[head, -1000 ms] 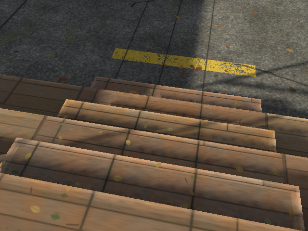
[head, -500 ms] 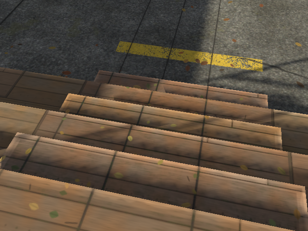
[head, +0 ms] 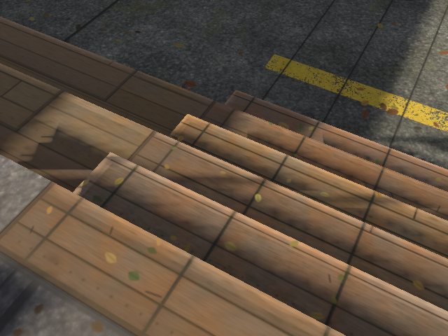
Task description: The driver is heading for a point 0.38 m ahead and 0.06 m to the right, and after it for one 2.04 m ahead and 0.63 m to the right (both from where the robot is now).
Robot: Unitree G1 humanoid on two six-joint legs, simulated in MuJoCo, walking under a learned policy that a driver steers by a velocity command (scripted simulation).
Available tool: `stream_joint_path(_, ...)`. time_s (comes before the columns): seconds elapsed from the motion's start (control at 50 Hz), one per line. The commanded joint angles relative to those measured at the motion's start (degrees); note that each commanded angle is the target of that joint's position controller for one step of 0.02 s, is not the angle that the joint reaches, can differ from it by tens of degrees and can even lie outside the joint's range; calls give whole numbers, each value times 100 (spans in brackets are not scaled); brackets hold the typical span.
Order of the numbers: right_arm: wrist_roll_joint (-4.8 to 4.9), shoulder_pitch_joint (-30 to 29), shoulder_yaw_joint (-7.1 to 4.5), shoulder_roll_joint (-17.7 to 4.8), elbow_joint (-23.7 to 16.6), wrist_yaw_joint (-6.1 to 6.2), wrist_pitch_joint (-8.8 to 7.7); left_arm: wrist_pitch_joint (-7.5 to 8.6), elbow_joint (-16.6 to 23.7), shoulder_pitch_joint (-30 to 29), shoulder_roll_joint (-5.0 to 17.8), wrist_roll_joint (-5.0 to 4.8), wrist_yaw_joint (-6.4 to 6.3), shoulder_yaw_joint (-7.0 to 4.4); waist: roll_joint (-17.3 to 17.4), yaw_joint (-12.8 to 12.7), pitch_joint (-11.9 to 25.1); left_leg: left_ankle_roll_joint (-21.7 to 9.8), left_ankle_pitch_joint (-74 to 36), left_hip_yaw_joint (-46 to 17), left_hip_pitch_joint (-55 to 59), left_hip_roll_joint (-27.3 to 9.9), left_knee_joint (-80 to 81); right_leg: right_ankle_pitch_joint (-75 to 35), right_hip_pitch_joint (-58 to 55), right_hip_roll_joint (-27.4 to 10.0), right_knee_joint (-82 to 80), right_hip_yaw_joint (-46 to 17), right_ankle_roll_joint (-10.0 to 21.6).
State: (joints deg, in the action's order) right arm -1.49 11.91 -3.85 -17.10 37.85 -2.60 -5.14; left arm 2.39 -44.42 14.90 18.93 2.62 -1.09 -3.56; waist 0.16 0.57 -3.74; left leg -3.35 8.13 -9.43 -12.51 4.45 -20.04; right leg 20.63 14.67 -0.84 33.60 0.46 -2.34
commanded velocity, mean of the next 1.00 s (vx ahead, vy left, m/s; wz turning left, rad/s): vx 0.41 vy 0.00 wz -0.11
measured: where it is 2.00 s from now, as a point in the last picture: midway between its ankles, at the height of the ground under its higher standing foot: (288, 233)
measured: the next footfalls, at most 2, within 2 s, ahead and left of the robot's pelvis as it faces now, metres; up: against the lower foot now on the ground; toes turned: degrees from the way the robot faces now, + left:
right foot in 0.06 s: +0.02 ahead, -0.13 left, +0.00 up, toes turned +0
left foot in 0.56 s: +0.34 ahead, +0.09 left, +0.00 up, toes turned +5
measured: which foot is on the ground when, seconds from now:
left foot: down 0.00-0.06, up 0.08-0.54, down 0.56-1.00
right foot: up 0.00-0.04, down 0.06-0.56, up 0.58-1.00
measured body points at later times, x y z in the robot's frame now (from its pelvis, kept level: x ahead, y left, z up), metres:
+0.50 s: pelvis +0.15 -0.02 -0.02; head +0.18 -0.02 +0.43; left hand +0.07 +0.20 -0.16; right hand +0.37 -0.22 -0.12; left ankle +0.30 +0.10 -0.72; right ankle -0.02 -0.13 -0.75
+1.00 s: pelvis +0.38 +0.00 -0.01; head +0.40 -0.01 +0.44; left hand +0.58 +0.18 -0.13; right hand +0.28 -0.20 -0.16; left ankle +0.30 +0.09 -0.75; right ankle +0.51 -0.18 -0.70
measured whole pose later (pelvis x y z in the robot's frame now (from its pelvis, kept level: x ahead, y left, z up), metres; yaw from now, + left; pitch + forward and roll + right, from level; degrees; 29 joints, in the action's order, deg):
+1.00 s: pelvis +0.38 +0.00 -0.01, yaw -10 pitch +1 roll +3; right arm -6.6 28.0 0.7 -8.6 57.7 -0.2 -8.0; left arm 3.6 -48.1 6.5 10.7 4.3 4.9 -0.6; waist -2.5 3.2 -0.8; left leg -2.3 18.7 15.9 1.1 2.2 -16.9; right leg -12.1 39.1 -5.9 46.2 -3.6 3.5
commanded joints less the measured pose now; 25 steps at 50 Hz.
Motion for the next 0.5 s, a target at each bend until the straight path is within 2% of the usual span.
stream_joint_path(0.02,-16,30,-186,-909,-220,13,128,244,327,98,466,-32,157,-29,398,34,308,-1019,2216,-1349,-197,-1249,302,-520,-500,157,-1014,375,239)
stream_joint_path(0.04,-76,39,-133,-819,-149,-2,162,316,370,167,422,-42,205,7,399,-39,353,-929,2450,-1369,-493,-1122,104,-480,-870,85,-1103,309,395)
stream_joint_path(0.06,-153,13,-43,-588,-138,3,165,400,380,509,463,-18,212,31,151,-219,459,-712,2551,-1314,-957,-878,-420,-158,-1331,-339,-1269,-208,748)
stream_joint_path(0.08,-222,-231,92,-167,-320,22,124,514,306,1273,873,55,157,-62,-558,-572,409,-134,2591,-727,-2125,-161,-1688,769,-1956,-1487,-2021,-1989,1851)
stream_joint_path(0.1,-312,-630,116,-40,-432,51,58,584,253,1231,1106,191,169,-93,-727,-627,-341,231,2295,-484,-3577,170,-2628,1787,-1912,-2534,-2907,-4007,2684)
stream_joint_path(0.12,-222,-707,76,-237,-272,163,47,568,281,875,789,197,150,-27,-273,-482,-520,191,1594,-681,-4029,-175,-3242,1978,-2147,-2320,-3038,-3578,2278)
stream_joint_path(0.14,-190,-465,3,-467,-89,274,42,556,356,574,485,67,147,39,-371,-341,-240,277,1224,-348,-3843,-201,-3610,1600,-2211,-1942,-2953,-2877,1926)
stream_joint_path(0.16,-234,-287,-44,-530,53,305,37,559,382,457,133,31,137,178,-538,-253,-140,260,891,-249,-3684,-255,-3870,1117,-2180,-1657,-2972,-2411,1701)
stream_joint_path(0.18,-338,-256,-29,-424,80,291,42,543,326,505,-48,33,135,274,-610,-200,-144,215,590,-169,-3532,-283,-3935,623,-2068,-1456,-2993,-1966,1534)
stream_joint_path(0.2,-361,-259,-10,-348,121,218,57,516,353,511,-49,68,119,289,-490,-196,-160,207,338,-2,-3363,-303,-3907,249,-1885,-1334,-3053,-1598,1460)
stream_joint_path(0.24,-262,-393,18,-203,148,70,83,495,226,853,124,152,171,245,-475,-341,-272,267,-188,191,-3410,-352,-3785,-241,-1780,-1260,-3151,-1129,1561)
stream_joint_path(0.28,-227,-548,62,-75,139,2,92,489,30,1196,122,200,277,242,-405,-445,-287,344,-620,350,-3563,-460,-3446,-871,-1939,-1250,-3136,-827,1695)
stream_joint_path(0.36,-258,-1112,224,213,-43,-126,166,484,-368,1569,-58,138,462,316,-446,-570,-273,328,-885,978,-3129,-729,-2273,-2183,-1838,-1194,-2998,-373,1776)
stream_joint_path(0.38,-248,-1260,240,220,-101,-151,194,473,-480,1695,-53,136,498,322,-458,-608,-319,266,-901,1023,-3070,-730,-2001,-2398,-1895,-1238,-2946,-363,1788)
stream_joint_path(0.44,-232,-1561,203,59,-227,-164,233,448,-698,1804,42,128,542,292,-541,-574,-384,18,-677,1126,-2848,-592,-1462,-2870,-2181,-1398,-2810,-414,1766)
stream_joint_path(0.46,71,-1747,107,-96,-212,-72,290,236,-758,1499,400,-403,251,88,-68,-469,-627,114,-289,1709,-2606,-394,-1442,-3914,-1936,-1054,-2277,-68,1263)
stream_joint_path(0.48,65,-1632,170,92,-245,-7,310,159,-817,1675,443,-410,135,112,-354,-494,-408,90,-58,1792,-2108,-286,-1391,-4530,-1841,-1096,-1996,-87,1178)
stream_joint_path(0.5,65,-1328,156,145,-182,58,314,123,-918,1713,338,-354,68,138,-680,-315,-296,9,60,1704,-1523,-200,-1344,-5459,-1711,-1157,-1606,-170,1080)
